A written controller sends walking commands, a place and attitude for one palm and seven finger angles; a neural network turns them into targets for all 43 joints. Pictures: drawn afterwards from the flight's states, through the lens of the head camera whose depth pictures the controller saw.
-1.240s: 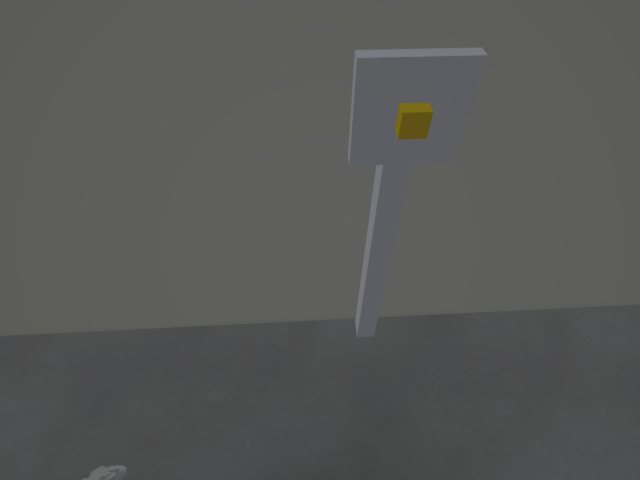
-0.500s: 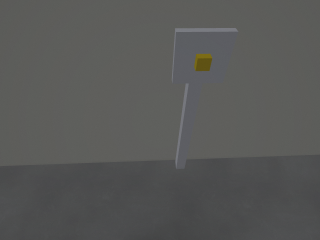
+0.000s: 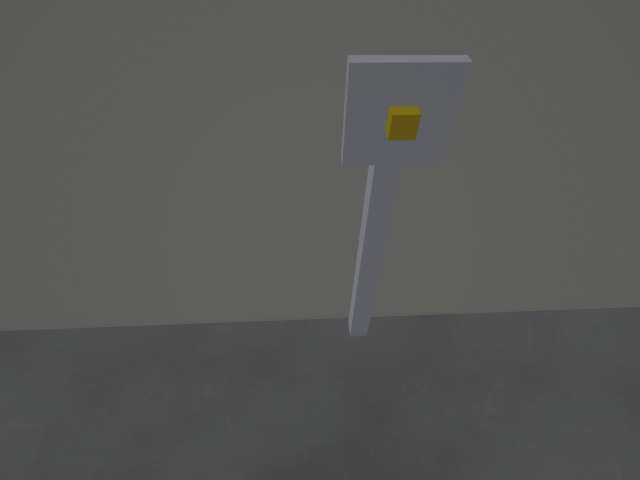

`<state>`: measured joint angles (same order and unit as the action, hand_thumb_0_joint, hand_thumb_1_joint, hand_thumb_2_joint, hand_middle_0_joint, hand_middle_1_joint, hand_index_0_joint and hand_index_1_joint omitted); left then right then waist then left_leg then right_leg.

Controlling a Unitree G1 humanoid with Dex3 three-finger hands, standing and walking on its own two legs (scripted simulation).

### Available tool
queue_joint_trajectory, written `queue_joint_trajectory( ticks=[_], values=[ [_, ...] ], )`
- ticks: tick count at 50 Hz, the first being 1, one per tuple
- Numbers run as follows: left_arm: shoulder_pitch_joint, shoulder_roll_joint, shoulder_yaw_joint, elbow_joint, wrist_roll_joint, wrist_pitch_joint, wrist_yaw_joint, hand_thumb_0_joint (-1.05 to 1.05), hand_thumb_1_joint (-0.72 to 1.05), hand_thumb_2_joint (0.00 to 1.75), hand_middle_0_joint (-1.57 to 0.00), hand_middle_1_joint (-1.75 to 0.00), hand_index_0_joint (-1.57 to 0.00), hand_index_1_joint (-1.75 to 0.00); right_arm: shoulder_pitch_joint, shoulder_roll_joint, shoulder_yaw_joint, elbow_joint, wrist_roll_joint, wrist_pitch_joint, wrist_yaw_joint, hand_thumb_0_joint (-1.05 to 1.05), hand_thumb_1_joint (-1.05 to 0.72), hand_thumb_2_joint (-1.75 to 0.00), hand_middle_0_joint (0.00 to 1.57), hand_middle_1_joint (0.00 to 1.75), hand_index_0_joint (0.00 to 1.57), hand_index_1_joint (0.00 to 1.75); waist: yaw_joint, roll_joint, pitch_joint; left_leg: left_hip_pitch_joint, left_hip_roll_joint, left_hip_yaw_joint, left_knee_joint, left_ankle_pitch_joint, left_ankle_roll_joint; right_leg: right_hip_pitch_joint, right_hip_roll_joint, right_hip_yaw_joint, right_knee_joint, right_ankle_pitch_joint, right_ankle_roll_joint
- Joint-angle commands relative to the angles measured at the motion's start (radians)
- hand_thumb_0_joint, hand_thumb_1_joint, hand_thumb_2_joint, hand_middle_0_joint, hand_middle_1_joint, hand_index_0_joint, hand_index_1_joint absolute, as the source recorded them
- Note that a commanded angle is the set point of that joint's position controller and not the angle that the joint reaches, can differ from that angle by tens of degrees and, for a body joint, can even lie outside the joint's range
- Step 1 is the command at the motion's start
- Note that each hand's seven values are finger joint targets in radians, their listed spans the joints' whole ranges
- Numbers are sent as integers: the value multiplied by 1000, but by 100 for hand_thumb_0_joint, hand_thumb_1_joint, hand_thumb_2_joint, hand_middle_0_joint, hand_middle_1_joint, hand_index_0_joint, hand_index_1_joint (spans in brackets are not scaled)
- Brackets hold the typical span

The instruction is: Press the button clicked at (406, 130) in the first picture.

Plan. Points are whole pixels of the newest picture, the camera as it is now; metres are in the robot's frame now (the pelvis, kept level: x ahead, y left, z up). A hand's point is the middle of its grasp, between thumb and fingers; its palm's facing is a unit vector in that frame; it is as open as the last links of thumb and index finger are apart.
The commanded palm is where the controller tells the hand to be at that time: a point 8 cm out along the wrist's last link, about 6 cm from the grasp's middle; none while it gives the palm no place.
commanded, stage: look at it before walking up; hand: left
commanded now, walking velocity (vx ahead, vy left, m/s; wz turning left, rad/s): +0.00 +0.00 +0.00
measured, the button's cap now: (402, 122) +0.70 -0.11 +0.10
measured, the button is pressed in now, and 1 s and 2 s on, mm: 0 0 0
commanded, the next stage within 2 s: walk to a spot facing it in 0.20 s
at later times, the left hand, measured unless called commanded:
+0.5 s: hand out of the picture +0.07 +0.24 -0.17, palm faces -0.05 -0.95 -0.32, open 7.4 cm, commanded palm none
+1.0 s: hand out of the picture +0.05 +0.18 -0.17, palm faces -0.21 -0.95 -0.24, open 7.4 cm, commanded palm none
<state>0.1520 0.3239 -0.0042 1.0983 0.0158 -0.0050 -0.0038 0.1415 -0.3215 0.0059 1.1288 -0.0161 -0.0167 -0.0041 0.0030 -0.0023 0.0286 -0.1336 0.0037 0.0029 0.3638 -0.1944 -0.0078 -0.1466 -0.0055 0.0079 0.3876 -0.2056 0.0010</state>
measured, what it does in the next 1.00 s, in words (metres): lifts its left foot, turning right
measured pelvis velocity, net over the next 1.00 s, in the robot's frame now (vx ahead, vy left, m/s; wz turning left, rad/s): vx -0.03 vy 0.00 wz -0.32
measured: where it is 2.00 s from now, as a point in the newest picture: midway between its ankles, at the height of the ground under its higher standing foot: outside the picture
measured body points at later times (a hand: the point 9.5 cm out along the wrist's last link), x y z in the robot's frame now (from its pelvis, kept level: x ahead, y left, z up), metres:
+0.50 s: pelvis +0.00 +0.00 -0.01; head +0.01 +0.00 +0.44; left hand +0.07 +0.29 -0.14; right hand +0.08 -0.28 -0.14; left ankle +0.00 +0.12 -0.75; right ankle +0.01 -0.12 -0.75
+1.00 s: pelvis -0.03 +0.00 -0.01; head +0.00 -0.02 +0.44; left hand +0.07 +0.23 -0.15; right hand -0.01 -0.28 -0.15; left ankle +0.00 +0.15 -0.70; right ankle +0.00 -0.10 -0.75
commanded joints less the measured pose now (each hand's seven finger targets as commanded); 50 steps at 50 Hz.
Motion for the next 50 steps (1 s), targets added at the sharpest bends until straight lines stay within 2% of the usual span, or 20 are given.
queue_joint_trajectory(
  ticks=[1,8,17,20,23,27,29,30,31,32,33,34,35,36,37,38,40,45,46,50],
  values=[
    [-34,203,38,-61,-4,-21,14,0,90,90,-20,-30,-20,-30,-48,-201,-38,-64,5,-20,-13,0,-90,-90,20,30,20,30,0,1,-43,-2,110,-94,-63,89,29,-15,-113,105,-82,71,-30],
    [-25,202,39,-58,-4,-21,15,0,90,90,-20,-30,-20,-30,-49,-199,-36,-63,7,-21,-15,0,-90,-90,20,30,20,30,4,3,-61,14,116,-92,-61,136,30,10,-115,92,-73,128,-29],
    [-37,207,43,-64,-3,-16,13,0,90,90,-20,-30,-20,-30,-54,-208,-41,-65,5,-21,-18,0,-90,-90,20,30,20,30,0,4,-37,30,121,-76,-57,123,26,-23,-107,110,-73,140,-32],
    [20,109,34,-70,-3,14,17,0,90,90,-20,-30,-20,-30,12,-100,-30,-73,3,-3,-24,0,-90,-90,20,30,20,30,-5,-2,-53,35,131,-23,5,153,10,-58,-100,123,-1,231,-23],
    [44,108,48,-110,1,31,14,0,90,90,-20,-30,-20,-30,32,-114,-51,-115,3,11,-32,0,-90,-90,20,30,20,30,-6,19,-51,33,162,-12,38,156,21,-118,-69,125,89,247,-24],
    [70,82,62,-163,5,44,3,0,90,90,-20,-30,-20,-30,15,-135,-80,-175,1,18,-36,0,-90,-90,20,30,20,30,2,102,-39,-4,252,-46,34,146,76,-201,-11,86,274,123,-11],
    [95,53,68,-183,6,51,-2,0,90,90,-20,-30,-20,-30,-5,-135,-89,-198,-1,16,-33,0,-90,-90,20,30,20,30,19,169,-29,-40,323,-61,24,207,130,-213,7,20,391,-159,1],
    [106,43,72,-191,5,53,-6,0,90,90,-20,-30,-20,-30,-14,-130,-92,-210,-2,15,-32,0,-90,-90,20,30,20,30,23,184,-18,-81,346,-50,32,217,144,-186,-10,1,403,-225,3],
    [139,34,78,-191,6,51,-9,0,90,90,-20,-30,-20,-30,-39,-125,-94,-221,-4,16,-31,0,-90,-90,20,30,20,30,48,173,-10,-124,336,-17,89,222,129,-134,-24,3,351,-195,-2],
    [201,40,85,-181,9,45,-10,0,90,90,-20,-30,-20,-30,-59,-118,-96,-235,-4,20,-29,0,-90,-90,20,30,20,30,78,108,-17,-181,287,42,214,166,86,-56,-32,14,232,-56,-9],
    [232,113,101,-182,21,31,-2,0,90,90,-20,-30,-20,-30,-41,-68,-93,-249,3,29,-25,0,-90,-90,20,30,20,30,84,-166,-36,-286,148,144,463,-55,-1,-3,-158,240,38,138,-53],
    [249,166,109,-189,15,24,10,0,90,90,-20,-30,-20,-30,-66,-19,-82,-282,4,33,-25,0,-90,-90,20,30,20,30,88,-370,-3,-420,11,101,664,-388,-42,-43,-313,549,-96,325,-135],
    [245,152,110,-198,5,24,22,0,90,90,-20,-30,-20,-30,-75,-39,-84,-280,5,44,-28,0,-90,-90,20,30,20,30,90,-292,-6,-402,38,-35,755,-371,-28,-98,-320,581,-147,207,-169],
    [172,123,107,-215,6,27,23,0,90,90,-20,-30,-20,-30,-64,-37,-92,-267,6,41,-25,0,-90,-90,20,30,20,30,46,-173,23,-428,52,-58,801,-286,-27,-104,-280,534,-127,108,-193],
    [129,102,103,-233,3,23,21,0,90,90,-20,-30,-20,-30,-40,-38,-92,-253,3,37,-20,0,-90,-90,20,30,20,30,24,-107,4,-417,64,-54,799,-217,-34,-97,-235,467,-107,94,-192],
    [108,94,105,-245,2,20,22,0,90,90,-20,-30,-20,-30,-12,-25,-92,-242,0,36,-16,0,-90,-90,20,30,20,30,12,-75,-30,-388,70,-42,781,-181,-42,-93,-214,418,-94,86,-181],
    [119,82,106,-247,3,17,20,0,90,90,-20,-30,-20,-30,1,-9,-90,-237,-2,38,-18,0,-90,-90,20,30,20,30,14,-100,-59,-373,58,-31,745,-160,-51,-77,-185,391,-93,64,-169],
    [172,81,119,-233,6,22,15,0,90,90,-20,-30,-20,-30,-22,9,-87,-256,0,34,-25,0,-90,-90,20,30,20,30,41,-116,-75,-374,39,-22,613,-186,-58,-12,-166,420,-83,93,-175],
    [181,79,120,-231,7,25,14,0,90,90,-20,-30,-20,-30,-36,7,-86,-262,2,33,-27,0,-90,-90,20,30,20,30,52,-118,-72,-356,32,-21,577,-196,-56,-22,-162,441,-84,94,-178],
    [167,91,127,-237,12,34,11,0,90,90,-20,-30,-20,-30,-24,7,-86,-274,9,27,-31,0,-90,-90,20,30,20,30,54,-154,-82,-285,7,-25,426,-228,-40,-39,-140,491,-87,73,-173]
  ],
)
